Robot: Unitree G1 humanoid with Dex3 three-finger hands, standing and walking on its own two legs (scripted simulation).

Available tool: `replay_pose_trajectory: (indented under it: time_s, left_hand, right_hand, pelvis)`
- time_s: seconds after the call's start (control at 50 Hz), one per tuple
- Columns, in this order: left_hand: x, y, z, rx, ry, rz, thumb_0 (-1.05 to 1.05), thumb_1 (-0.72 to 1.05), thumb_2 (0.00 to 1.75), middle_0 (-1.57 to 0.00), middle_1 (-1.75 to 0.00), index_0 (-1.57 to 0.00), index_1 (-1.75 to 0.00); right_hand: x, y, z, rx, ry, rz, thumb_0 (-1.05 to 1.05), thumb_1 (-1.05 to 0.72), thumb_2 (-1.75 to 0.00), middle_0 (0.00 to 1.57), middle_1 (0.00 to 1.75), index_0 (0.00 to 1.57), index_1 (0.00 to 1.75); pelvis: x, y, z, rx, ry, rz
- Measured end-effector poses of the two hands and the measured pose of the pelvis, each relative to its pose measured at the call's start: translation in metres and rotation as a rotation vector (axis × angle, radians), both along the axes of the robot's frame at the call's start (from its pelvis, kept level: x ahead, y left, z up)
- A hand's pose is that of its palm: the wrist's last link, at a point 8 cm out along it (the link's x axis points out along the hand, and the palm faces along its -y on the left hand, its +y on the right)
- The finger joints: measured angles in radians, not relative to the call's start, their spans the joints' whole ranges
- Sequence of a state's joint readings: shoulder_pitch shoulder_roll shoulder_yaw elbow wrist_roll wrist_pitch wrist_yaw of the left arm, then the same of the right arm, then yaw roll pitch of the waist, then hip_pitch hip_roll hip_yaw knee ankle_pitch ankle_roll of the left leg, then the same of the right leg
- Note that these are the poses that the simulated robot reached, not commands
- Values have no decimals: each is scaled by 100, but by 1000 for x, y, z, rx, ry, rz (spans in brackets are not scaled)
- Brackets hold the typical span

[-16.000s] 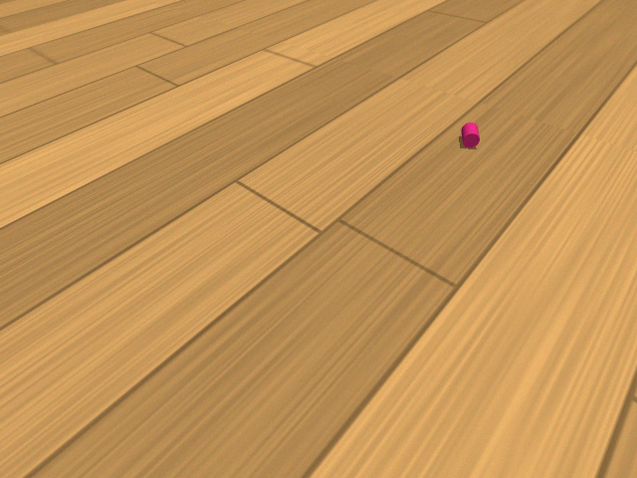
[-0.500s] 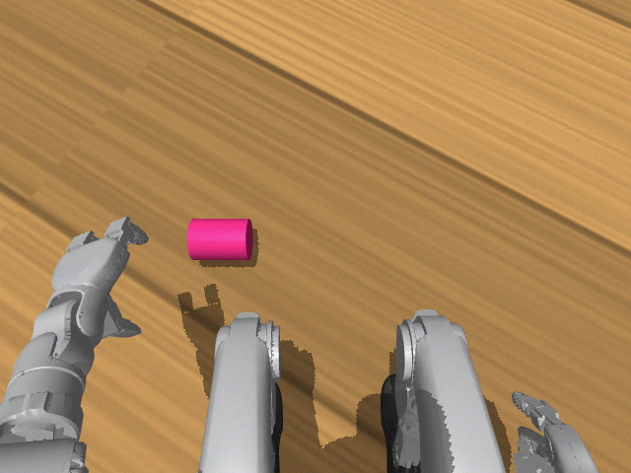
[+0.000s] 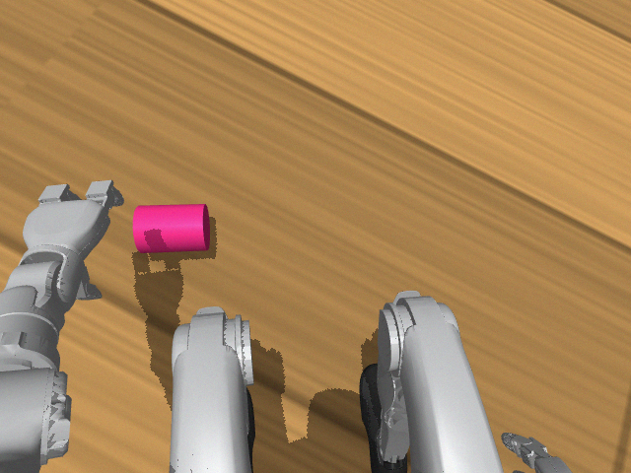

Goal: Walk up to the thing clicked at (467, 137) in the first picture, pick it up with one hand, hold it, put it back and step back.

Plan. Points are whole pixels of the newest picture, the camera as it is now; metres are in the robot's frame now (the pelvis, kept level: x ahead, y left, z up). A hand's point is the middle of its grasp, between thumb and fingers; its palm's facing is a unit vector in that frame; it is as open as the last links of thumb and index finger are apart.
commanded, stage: rise first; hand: left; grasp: from above
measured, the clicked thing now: (174, 228) +0.50 +0.25 -0.32
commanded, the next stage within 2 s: approach in 0.76 s
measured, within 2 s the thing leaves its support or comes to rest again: neither
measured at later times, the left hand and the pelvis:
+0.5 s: hand (104, 243) +0.43 +0.31 -0.18, palm faces -0.46 -0.04 -0.89, open 13.7 cm; pelvis +0.01 +0.00 -0.02, yaw -1 degrees
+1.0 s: hand (117, 239) +0.45 +0.30 -0.20, palm faces -0.47 -0.03 -0.88, open 13.8 cm; pelvis +0.01 +0.00 -0.03, yaw -1 degrees
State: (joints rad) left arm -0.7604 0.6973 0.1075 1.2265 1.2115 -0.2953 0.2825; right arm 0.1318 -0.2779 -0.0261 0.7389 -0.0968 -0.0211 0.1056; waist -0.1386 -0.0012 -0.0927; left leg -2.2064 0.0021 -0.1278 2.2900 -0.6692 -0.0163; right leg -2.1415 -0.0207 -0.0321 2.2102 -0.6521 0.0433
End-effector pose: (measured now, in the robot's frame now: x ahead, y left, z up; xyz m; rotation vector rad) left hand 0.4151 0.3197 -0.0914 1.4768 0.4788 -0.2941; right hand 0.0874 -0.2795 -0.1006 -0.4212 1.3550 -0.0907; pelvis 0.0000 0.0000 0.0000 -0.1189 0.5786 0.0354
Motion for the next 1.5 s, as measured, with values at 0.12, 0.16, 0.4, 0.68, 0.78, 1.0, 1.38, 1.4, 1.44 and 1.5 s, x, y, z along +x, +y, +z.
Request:
replay_pose_trajectory:
  time_s: [0.12,0.16,0.4,0.68,0.78,1.0,1.38,1.4,1.44,1.5]
  left_hand:
    - [8,-1,-10,22,0,-29,0,-50,99,-10,-97,-10,-97]
    - [10,-2,-13,26,-1,-34,0,-49,98,-10,-96,-10,-96]
    - [21,-5,-30,36,-12,-46,0,-45,94,-13,-95,-14,-94]
    - [29,-10,-42,32,-8,-34,0,-44,93,-14,-96,-15,-95]
    - [32,-11,-44,30,-10,-33,0,-44,93,-14,-97,-15,-96]
    - [37,-18,-52,32,-1,-57,0,-47,95,-11,-101,-12,-100]
    - [116,-104,-39,52,-85,-79,1,-51,98,-8,-105,-10,-104]
    - [116,-103,-40,55,-72,-68,1,-51,98,-8,-105,-10,-104]
    - [112,-100,-42,58,-41,-47,1,-51,99,-8,-105,-9,-104]
    - [101,-89,-47,54,5,-20,1,-51,99,-8,-104,-9,-103]
  right_hand:
    - [0,2,-8,7,19,9,0,-91,-90,20,30,20,30]
    - [-1,3,-11,9,25,13,0,-91,-90,20,30,20,30]
    - [-7,2,-22,7,64,12,0,-91,-90,20,30,20,30]
    - [-14,2,-24,6,93,5,0,-91,-90,20,30,20,30]
    - [-15,1,-25,7,99,8,0,-91,-90,20,30,20,30]
    - [-18,2,-26,3,107,16,0,-91,-90,20,30,20,30]
    - [-65,5,-13,-4,128,-86,0,-91,-89,20,30,20,30]
    - [-69,5,-13,2,134,-94,0,-91,-89,20,30,20,30]
    - [-75,7,-13,14,145,-108,0,-91,-89,20,30,20,30]
    - [-81,10,-15,29,163,-120,0,-91,-89,20,30,20,30]
  pelvis:
    - [2,0,-7,-2,5,0]
    - [3,0,-10,-2,5,-1]
    - [6,-1,-21,-4,14,-8]
    - [10,-1,-25,-5,26,-9]
    - [11,-1,-26,-6,27,-10]
    - [11,0,-30,-8,28,-11]
    - [11,-1,-30,-9,53,-31]
    - [11,-2,-29,-8,51,-33]
    - [10,-2,-28,-7,46,-35]
    - [9,-3,-27,-4,38,-35]
